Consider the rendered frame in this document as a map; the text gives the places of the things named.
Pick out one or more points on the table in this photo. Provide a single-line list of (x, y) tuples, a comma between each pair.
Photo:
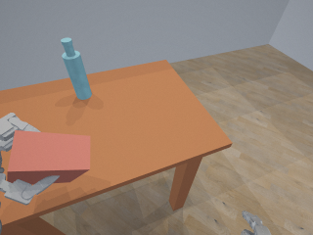
[(142, 120)]

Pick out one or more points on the left robot hand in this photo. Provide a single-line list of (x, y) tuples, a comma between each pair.
[(18, 191)]

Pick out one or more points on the sponge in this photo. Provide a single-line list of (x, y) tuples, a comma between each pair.
[(36, 155)]

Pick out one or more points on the right robot hand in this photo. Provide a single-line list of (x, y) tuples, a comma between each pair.
[(255, 223)]

